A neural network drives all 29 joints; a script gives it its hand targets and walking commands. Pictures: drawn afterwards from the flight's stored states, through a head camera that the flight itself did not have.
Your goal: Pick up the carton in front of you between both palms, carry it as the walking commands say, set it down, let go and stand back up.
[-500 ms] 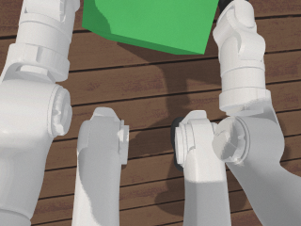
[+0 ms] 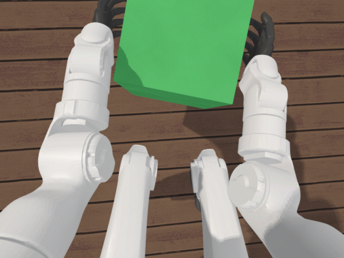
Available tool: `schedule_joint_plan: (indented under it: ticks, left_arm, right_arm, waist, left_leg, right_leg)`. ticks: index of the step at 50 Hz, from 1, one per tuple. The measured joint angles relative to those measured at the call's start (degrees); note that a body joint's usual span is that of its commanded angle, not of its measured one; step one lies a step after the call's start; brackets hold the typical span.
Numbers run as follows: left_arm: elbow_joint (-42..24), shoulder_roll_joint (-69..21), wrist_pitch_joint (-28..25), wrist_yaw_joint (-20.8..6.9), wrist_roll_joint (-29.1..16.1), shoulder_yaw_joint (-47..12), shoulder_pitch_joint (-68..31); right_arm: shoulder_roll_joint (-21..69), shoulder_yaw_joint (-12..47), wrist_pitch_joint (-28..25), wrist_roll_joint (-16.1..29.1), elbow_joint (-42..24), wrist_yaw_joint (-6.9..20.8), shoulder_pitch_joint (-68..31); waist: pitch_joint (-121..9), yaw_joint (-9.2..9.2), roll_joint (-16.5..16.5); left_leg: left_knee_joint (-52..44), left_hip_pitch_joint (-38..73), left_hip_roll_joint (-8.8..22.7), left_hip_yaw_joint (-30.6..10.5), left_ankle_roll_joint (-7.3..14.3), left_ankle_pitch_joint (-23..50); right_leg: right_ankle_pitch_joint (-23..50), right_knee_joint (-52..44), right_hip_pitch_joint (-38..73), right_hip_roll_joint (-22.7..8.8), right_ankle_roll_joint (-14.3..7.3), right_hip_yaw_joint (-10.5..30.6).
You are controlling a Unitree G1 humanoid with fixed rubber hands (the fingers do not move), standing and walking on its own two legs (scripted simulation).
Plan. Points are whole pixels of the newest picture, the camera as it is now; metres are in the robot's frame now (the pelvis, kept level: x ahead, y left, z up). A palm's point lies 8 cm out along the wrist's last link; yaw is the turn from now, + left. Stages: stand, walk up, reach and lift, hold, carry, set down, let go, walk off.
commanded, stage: reach and lift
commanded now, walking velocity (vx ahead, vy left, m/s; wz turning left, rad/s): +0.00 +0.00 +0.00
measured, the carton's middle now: (179, 55) +0.53 +0.02 -0.14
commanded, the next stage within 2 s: none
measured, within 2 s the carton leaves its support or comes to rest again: neither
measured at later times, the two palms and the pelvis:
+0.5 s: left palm (70, 11) +0.47 +0.16 +0.09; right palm (327, 42) +0.47 -0.14 +0.10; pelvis +0.05 +0.00 +0.13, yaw +2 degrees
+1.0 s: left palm out of the picture +0.41 +0.16 +0.24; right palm out of the picture +0.42 -0.14 +0.25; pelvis +0.10 -0.01 +0.26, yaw +3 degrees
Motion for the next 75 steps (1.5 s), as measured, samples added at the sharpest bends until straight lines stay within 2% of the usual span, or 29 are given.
schedule_joint_plan:
  ticks: [8, 17, 41, 51, 62, 68, 75]
  left_arm:
    - [-4.96, -3.36, 1.11, 1.29, -1.53, -1.02, 9.64]
    - [-5.93, -7.10, -0.56, 2.57, -1.65, -0.81, 19.43]
    - [-12.51, -13.38, -2.66, 3.14, -1.82, -2.12, 42.08]
    - [-17.25, -15.46, 0.24, 3.05, -1.58, -3.87, 51.15]
    - [-24.59, -16.88, 8.58, 3.72, -0.76, -7.08, 57.61]
    - [-22.96, -17.37, 11.61, 2.69, 1.75, -5.36, 55.49]
    - [-23.69, -17.79, 12.17, 2.41, 2.37, -4.49, 53.94]
  right_arm:
    - [0.57, 3.17, 0.20, 1.05, -1.15, 0.65, 8.02]
    - [1.25, 5.05, -1.68, 0.94, 0.53, 1.75, 16.53]
    - [3.73, 11.44, -3.26, -0.45, -1.04, 3.52, 35.41]
    - [4.60, 14.77, 0.06, -1.49, -4.70, 4.22, 43.47]
    - [3.26, 19.33, 8.26, -2.47, -9.04, 5.63, 47.75]
    - [3.77, 17.58, 11.13, -5.42, -7.43, 6.53, 45.82]
    - [4.16, 16.55, 11.66, -6.13, -8.37, 6.91, 44.49]
  waist:
    - [-4.53, -0.06, -0.13]
    - [-8.00, -0.09, 0.59]
    - [-6.23, 0.83, 0.83]
    - [-4.27, 1.17, 1.23]
    - [-1.67, 1.40, 1.64]
    - [0.42, 1.60, 1.76]
    - [2.84, 1.60, 1.73]
  left_leg:
    - [-5.99, 8.26, 0.01, -0.02, 0.30, -1.06]
    - [-14.87, 20.80, 0.01, -0.47, 0.78, -0.91]
    - [-45.25, 61.27, 1.42, -1.43, 1.24, 5.19]
    - [-60.72, 81.85, 2.38, -2.10, 1.48, 9.51]
    - [-74.05, 101.91, 3.36, -2.26, 1.80, 13.76]
    - [-75.00, 105.81, 3.44, -2.16, 1.87, 14.21]
    - [-74.26, 105.98, 3.33, -2.01, 1.94, 14.31]
  right_leg:
    - [-1.11, -5.77, 8.17, -0.52, -0.65, 0.52]
    - [-0.96, -14.67, 20.74, -1.19, -1.38, 0.95]
    - [5.32, -43.92, 60.26, -2.69, -3.75, 2.75]
    - [9.57, -59.01, 80.62, -3.70, -4.67, 3.05]
    - [13.81, -72.13, 100.52, -4.60, -5.14, 3.36]
    - [14.29, -73.15, 104.45, -4.70, -5.17, 3.33]
    - [14.46, -72.58, 104.69, -4.77, -4.99, 3.27]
